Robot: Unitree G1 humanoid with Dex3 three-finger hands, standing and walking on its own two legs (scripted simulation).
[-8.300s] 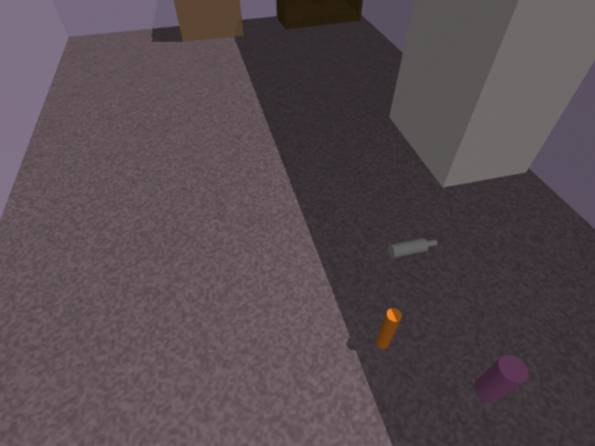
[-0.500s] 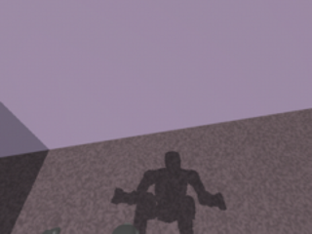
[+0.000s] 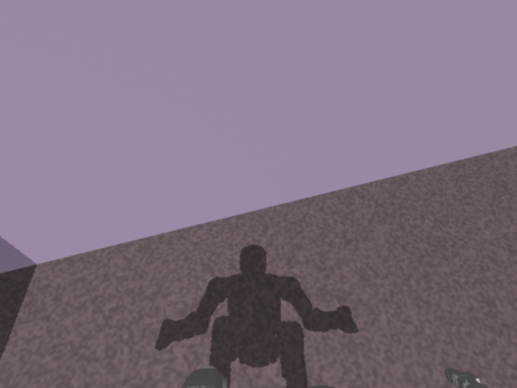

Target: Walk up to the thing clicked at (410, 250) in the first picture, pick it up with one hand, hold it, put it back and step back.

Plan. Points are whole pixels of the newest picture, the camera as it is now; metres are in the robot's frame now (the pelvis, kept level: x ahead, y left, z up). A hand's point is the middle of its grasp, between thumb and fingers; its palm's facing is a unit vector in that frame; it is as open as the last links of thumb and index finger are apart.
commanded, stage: walk up
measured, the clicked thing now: out of the picture -0.62 -1.10 -0.71
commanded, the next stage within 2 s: stand in 0.56 s
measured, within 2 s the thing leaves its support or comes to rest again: neither
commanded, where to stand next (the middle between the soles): +0.07 +0.00 m, yaw +1 degrees
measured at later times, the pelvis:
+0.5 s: pelvis +0.00 +0.00 +0.03, yaw -1 degrees
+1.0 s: pelvis +0.00 +0.01 +0.04, yaw +0 degrees
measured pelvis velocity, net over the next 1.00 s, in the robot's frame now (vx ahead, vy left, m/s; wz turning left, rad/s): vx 0.00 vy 0.01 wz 0.00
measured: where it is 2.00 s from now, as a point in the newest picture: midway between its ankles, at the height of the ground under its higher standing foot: outside the picture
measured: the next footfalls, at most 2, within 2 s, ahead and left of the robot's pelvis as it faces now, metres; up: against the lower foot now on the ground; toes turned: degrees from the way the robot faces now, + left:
none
